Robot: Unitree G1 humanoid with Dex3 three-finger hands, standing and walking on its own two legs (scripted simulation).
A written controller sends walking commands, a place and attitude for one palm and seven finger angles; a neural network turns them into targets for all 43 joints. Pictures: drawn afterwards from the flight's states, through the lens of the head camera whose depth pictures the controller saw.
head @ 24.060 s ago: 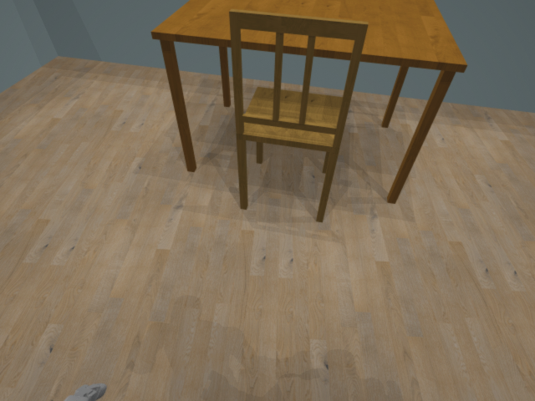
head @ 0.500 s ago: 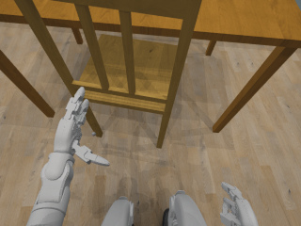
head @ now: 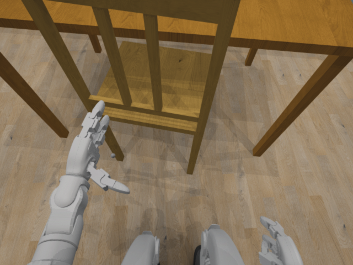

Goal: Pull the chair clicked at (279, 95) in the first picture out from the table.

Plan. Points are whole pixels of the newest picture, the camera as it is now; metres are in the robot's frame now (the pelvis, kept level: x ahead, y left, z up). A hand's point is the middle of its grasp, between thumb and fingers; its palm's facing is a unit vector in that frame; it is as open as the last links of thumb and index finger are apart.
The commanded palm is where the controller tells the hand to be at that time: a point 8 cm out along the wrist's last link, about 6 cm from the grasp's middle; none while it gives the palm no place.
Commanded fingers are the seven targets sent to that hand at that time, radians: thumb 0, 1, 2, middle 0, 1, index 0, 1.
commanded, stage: aim the fingers beside a spindle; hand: left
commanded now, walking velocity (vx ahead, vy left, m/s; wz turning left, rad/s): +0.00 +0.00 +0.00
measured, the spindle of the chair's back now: (117, 66) +0.58 +0.17 +0.05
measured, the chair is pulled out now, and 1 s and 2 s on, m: -0.09 -0.09 -0.09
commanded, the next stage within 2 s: push the fingers through the gap in 0.88 s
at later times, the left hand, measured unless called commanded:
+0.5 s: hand (127, 163) +0.33 +0.12 +0.01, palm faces -0.17 -0.99 -0.03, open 16.9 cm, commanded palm +0.32 +0.20 +0.02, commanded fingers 0.00 -0.50 0.30 -0.06 -0.08 -0.06 -0.08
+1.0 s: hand (107, 151) +0.34 +0.16 +0.04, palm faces -0.02 -0.99 -0.11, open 16.9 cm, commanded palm +0.32 +0.20 +0.02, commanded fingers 0.00 -0.50 0.30 -0.06 -0.08 -0.06 -0.08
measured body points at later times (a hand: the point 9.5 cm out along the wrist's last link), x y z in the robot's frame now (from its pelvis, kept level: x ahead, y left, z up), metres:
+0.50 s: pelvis +0.00 -0.01 +0.00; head +0.12 -0.01 +0.43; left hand +0.33 +0.17 +0.01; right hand +0.16 -0.25 -0.10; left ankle -0.01 +0.10 -0.63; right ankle +0.05 -0.11 -0.63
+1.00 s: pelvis +0.00 -0.01 +0.00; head +0.11 -0.01 +0.44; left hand +0.34 +0.21 +0.05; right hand +0.16 -0.25 -0.10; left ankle -0.01 +0.10 -0.63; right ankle +0.05 -0.11 -0.63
